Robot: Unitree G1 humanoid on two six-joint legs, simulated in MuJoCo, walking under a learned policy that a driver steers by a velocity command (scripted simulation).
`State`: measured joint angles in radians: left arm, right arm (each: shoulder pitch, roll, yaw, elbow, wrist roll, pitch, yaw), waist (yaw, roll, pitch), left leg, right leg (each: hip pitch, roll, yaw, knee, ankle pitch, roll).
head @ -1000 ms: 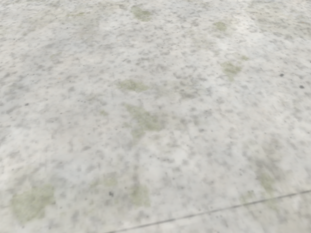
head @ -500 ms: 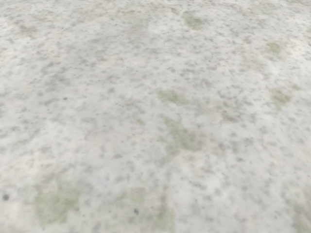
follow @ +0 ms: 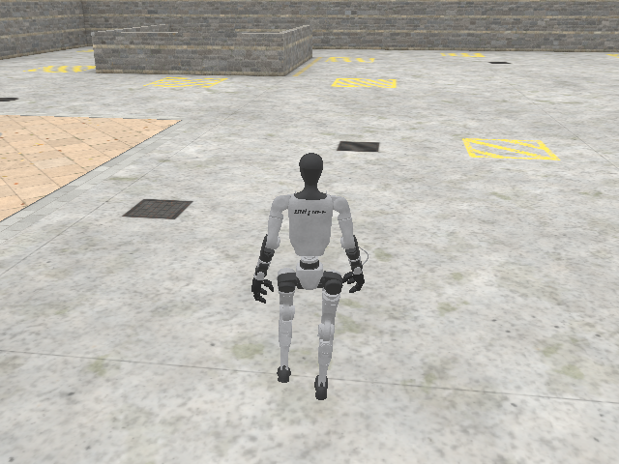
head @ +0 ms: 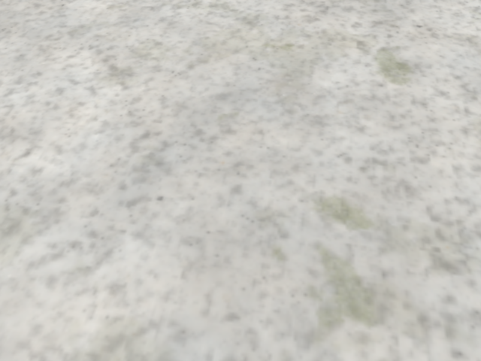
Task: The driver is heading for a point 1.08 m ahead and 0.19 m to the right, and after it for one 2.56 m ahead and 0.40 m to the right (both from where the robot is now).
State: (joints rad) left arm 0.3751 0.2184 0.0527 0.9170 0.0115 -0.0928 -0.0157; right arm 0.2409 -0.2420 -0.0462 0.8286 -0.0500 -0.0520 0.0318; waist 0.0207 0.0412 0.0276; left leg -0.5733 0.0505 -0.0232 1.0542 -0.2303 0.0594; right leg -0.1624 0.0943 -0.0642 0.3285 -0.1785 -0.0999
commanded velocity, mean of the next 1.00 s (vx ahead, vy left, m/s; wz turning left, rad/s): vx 0.50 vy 0.00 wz -0.31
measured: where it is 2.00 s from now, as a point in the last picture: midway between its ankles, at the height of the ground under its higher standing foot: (320, 211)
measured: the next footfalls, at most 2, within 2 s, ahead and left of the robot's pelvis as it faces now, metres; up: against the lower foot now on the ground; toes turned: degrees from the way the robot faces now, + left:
left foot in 0.28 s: +0.32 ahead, +0.11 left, +0.00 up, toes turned -7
right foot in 0.80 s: +0.51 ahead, -0.18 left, +0.00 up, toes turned -29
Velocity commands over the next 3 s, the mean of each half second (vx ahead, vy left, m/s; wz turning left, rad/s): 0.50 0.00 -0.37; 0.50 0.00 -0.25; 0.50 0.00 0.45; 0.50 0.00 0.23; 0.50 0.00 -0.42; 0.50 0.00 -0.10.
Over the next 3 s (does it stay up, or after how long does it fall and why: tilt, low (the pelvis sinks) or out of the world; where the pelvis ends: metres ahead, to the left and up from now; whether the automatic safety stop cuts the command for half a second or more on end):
stays up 1.54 -0.30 -0.01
